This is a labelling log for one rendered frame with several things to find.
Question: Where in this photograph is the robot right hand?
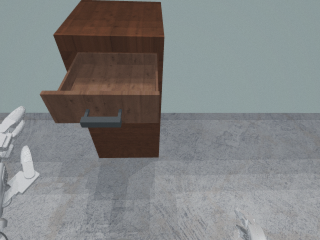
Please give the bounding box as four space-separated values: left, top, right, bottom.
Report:
230 207 267 240

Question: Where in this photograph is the handle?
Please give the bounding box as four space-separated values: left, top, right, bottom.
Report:
80 109 122 128

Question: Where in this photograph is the cabinet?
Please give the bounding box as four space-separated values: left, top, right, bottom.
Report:
53 0 165 158

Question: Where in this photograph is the drawer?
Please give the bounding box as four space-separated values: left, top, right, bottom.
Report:
40 52 160 123

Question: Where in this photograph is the robot left hand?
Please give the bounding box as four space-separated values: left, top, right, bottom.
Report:
0 106 40 218

